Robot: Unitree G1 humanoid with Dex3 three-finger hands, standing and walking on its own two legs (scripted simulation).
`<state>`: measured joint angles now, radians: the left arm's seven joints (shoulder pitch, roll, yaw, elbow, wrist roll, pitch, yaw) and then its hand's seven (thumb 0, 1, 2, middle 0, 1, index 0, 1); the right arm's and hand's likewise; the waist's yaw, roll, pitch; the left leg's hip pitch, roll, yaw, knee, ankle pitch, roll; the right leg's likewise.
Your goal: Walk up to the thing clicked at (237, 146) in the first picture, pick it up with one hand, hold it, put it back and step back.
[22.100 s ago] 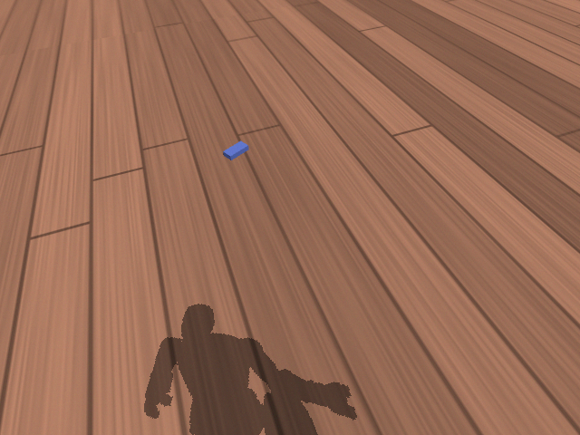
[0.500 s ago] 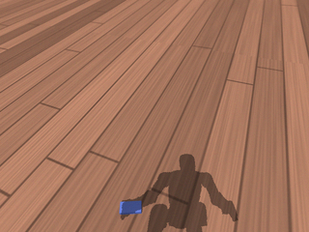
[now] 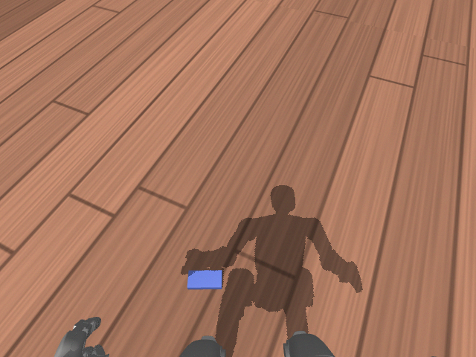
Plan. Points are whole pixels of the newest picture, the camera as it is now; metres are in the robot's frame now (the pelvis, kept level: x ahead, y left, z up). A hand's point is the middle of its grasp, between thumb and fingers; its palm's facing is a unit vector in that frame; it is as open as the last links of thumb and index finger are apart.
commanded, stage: walk up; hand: left
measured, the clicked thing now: (205, 279) +0.44 +0.17 -0.73
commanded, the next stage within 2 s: stand in 1.36 s
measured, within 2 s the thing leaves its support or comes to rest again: neither
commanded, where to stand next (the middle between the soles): +0.05 -0.02 m, yaw -2 degrees
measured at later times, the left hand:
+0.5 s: hand out of the picture +0.03 +0.25 -0.14, palm faces -0.08 -0.93 -0.35, open 7.4 cm
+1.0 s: hand out of the picture +0.09 +0.24 -0.12, palm faces -0.02 -0.93 -0.37, open 7.4 cm
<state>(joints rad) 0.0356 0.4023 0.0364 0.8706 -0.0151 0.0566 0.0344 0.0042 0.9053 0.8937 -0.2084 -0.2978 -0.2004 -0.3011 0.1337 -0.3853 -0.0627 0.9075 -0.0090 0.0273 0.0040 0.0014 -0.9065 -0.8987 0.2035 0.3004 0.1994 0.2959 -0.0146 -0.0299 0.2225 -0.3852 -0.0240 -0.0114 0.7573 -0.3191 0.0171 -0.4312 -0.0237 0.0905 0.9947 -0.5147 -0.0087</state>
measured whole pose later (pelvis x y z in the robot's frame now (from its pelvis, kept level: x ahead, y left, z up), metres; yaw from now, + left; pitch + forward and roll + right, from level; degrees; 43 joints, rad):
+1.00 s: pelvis -0.02 -0.02 +0.02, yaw -1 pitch -3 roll +1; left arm 0.14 0.37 0.02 0.97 0.00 -0.01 -0.01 0.00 0.91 0.89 -0.21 -0.30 -0.20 -0.30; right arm 0.20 -0.38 -0.03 1.01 -0.01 -0.03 0.02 0.00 -0.91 -0.90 0.20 0.30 0.20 0.30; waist 0.01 0.00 0.07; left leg -0.23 -0.01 -0.02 0.56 -0.28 -0.01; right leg -0.21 -0.06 -0.05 0.59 -0.33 0.02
